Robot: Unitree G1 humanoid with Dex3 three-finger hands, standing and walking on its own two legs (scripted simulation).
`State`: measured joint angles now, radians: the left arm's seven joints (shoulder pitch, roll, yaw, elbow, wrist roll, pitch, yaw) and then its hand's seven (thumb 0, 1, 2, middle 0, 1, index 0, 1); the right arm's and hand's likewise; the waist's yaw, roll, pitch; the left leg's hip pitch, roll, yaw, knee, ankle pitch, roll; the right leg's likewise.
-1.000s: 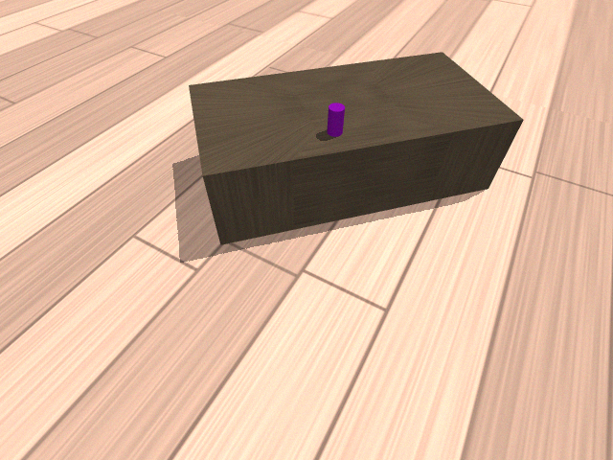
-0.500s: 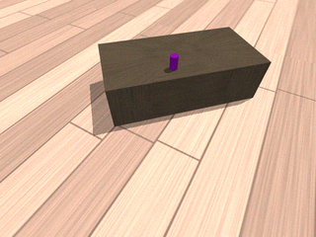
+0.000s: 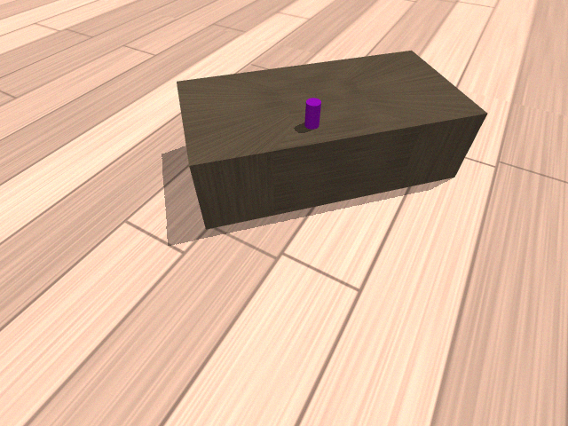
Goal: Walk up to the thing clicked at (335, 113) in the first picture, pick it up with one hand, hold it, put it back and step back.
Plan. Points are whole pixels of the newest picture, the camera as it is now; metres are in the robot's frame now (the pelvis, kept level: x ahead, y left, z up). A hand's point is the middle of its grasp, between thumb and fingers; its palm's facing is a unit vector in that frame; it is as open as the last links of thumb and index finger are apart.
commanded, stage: stand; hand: right
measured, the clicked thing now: (312, 113) +1.30 -0.15 -0.34
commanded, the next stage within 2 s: walk up in 0.12 s
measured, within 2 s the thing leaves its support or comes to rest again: neither
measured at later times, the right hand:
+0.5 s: hand (431, 387) +0.21 -0.24 -0.14, palm faces -0.16 +0.88 -0.45, open 7.4 cm
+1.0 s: hand (414, 300) +0.38 -0.27 -0.18, palm faces -0.18 +0.90 -0.39, open 7.4 cm
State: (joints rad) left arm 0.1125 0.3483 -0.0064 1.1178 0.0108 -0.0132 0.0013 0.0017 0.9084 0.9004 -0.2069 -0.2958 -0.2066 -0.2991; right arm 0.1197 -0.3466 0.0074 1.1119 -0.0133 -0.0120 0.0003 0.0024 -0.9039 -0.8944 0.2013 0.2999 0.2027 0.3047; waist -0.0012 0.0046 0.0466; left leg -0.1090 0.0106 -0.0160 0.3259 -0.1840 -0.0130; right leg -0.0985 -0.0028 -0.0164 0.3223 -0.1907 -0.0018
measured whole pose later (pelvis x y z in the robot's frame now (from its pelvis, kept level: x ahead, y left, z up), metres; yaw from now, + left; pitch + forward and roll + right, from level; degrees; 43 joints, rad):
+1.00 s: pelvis +0.32 +0.01 -0.03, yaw +10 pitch -2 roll +0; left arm 0.15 0.41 0.10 0.86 0.03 -0.03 -0.10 0.00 0.91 0.90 -0.20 -0.30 -0.20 -0.30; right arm 0.38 -0.42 -0.06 0.89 -0.01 -0.07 0.00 0.00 -0.90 -0.89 0.20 0.30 0.21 0.31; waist -0.02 0.02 0.10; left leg -0.12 0.09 -0.04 0.81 -0.47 -0.01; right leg -0.43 -0.06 -0.07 0.67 -0.20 -0.02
